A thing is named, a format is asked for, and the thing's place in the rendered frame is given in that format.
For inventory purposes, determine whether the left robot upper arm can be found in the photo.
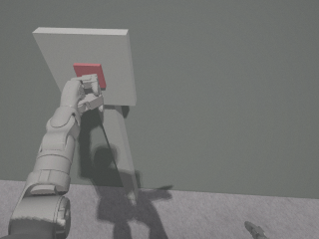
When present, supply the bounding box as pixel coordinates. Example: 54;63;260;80
0;195;71;239

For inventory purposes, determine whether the robot left forearm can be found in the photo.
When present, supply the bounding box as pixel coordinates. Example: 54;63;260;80
8;106;82;235

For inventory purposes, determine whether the button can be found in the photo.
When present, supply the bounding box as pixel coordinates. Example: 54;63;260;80
73;63;107;88

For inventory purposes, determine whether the panel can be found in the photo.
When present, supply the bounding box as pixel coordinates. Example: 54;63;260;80
32;27;139;201

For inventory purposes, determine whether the right robot hand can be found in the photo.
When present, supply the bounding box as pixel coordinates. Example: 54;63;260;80
244;221;270;239

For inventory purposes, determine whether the left robot hand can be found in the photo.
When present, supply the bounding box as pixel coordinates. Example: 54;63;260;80
60;74;105;118

